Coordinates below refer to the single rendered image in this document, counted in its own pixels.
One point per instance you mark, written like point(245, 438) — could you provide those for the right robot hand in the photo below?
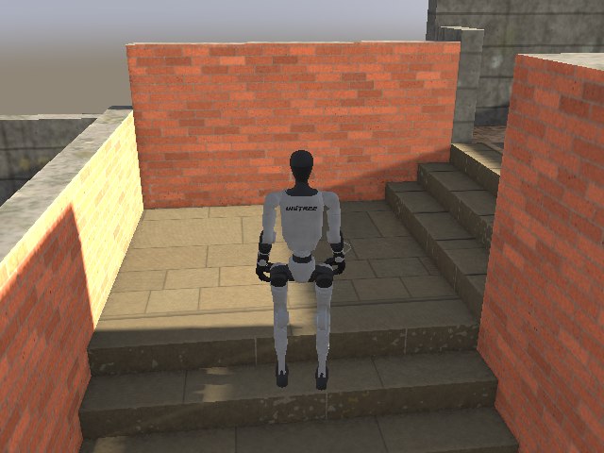
point(341, 265)

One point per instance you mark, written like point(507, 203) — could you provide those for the right robot forearm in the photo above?
point(338, 249)

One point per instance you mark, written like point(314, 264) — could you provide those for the left robot hand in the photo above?
point(261, 269)

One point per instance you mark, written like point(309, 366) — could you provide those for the left robot upper arm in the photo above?
point(272, 200)

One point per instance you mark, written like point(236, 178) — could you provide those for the left robot forearm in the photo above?
point(264, 252)

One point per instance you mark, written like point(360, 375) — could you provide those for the right robot thigh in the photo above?
point(323, 276)

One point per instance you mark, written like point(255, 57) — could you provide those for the right robot upper arm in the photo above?
point(331, 200)

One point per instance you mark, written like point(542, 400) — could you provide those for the robot torso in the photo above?
point(301, 221)

